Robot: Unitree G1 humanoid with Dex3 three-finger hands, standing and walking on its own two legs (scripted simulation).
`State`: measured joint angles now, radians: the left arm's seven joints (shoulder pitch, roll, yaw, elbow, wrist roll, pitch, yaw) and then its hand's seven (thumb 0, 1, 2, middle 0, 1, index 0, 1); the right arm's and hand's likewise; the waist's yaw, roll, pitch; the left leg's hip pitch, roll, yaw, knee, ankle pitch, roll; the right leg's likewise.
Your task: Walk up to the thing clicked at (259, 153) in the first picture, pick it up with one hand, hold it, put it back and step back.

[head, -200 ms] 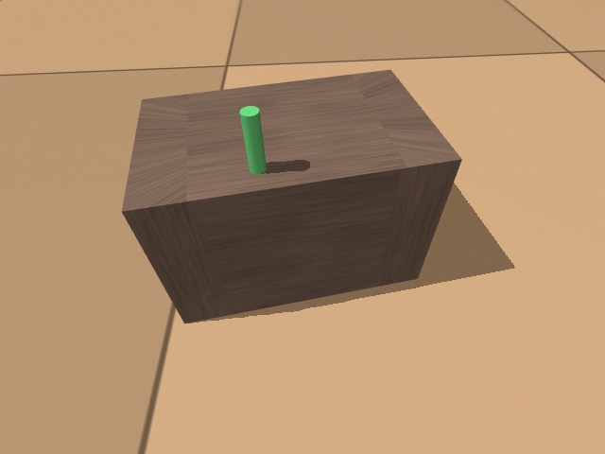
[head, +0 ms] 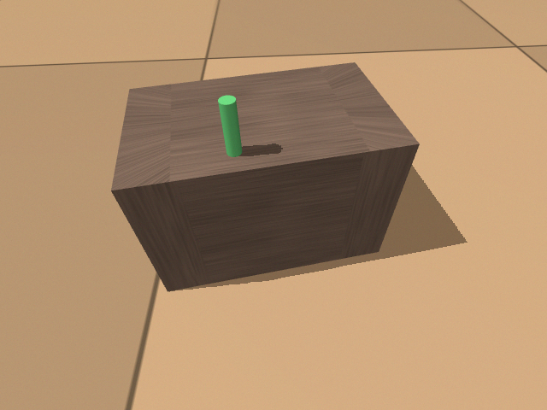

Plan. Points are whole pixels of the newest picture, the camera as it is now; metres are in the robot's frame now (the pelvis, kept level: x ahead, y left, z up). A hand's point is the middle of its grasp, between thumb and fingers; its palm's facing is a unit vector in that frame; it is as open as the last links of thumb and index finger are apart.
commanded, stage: stand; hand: right
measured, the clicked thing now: (230, 127) +0.85 +0.18 -0.09
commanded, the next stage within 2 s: walk up in 0.92 s
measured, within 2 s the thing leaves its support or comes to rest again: neither
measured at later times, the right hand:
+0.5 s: hand out of the picture +0.09 -0.25 -0.16, palm faces -0.03 +0.94 -0.33, open 7.4 cm
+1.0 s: hand out of the picture +0.08 -0.25 -0.16, palm faces -0.08 +0.94 -0.33, open 7.4 cm
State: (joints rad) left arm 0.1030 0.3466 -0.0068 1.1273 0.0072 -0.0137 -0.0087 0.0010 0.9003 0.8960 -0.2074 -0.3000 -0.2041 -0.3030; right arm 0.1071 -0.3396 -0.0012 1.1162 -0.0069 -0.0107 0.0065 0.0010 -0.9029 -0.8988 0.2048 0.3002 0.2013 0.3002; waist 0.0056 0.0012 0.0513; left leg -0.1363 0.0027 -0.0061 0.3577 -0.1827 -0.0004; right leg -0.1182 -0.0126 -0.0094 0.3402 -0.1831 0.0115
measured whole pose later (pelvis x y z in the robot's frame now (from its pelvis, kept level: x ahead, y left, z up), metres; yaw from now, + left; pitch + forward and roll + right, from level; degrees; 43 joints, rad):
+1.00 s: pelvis +0.01 +0.00 +0.00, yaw +3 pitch -2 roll -1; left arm 0.16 0.35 0.04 1.07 0.02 -0.05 -0.01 0.00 0.90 0.90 -0.21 -0.30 -0.21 -0.30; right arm 0.17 -0.37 -0.04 1.06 -0.05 0.03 0.05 0.00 -0.90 -0.90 0.21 0.30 0.20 0.30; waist 0.00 0.03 0.04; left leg -0.25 0.00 -0.04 0.63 -0.37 0.02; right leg -0.11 -0.02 -0.06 0.37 -0.23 0.00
